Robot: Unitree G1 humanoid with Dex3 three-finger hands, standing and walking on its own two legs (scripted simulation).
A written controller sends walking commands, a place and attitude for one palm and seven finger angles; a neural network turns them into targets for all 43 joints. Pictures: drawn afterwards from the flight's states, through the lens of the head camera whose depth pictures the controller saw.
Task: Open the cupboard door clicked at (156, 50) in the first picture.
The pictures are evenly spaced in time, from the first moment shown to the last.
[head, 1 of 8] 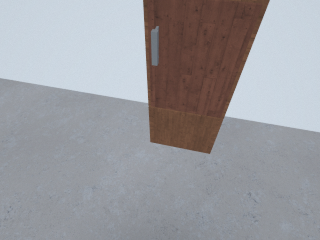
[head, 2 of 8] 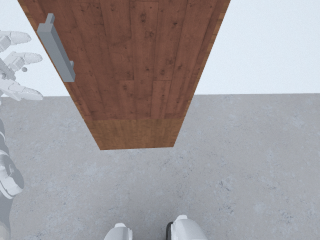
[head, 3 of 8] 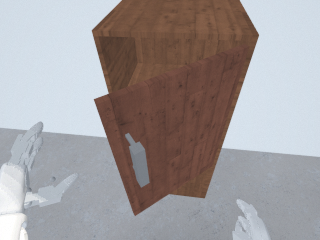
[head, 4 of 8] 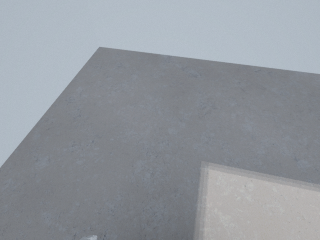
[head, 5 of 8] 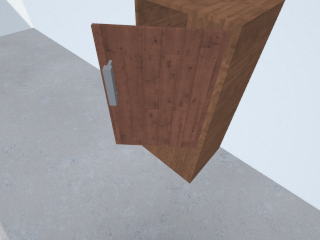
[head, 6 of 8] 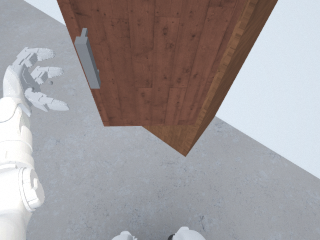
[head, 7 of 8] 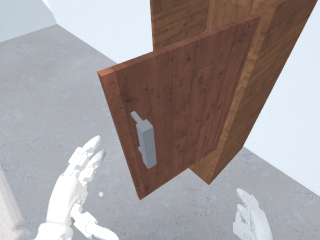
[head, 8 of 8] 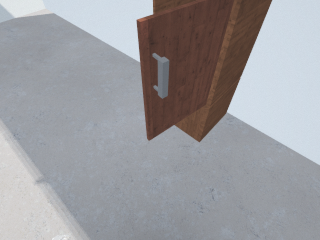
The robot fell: no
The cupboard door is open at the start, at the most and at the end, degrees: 0 82 80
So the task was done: yes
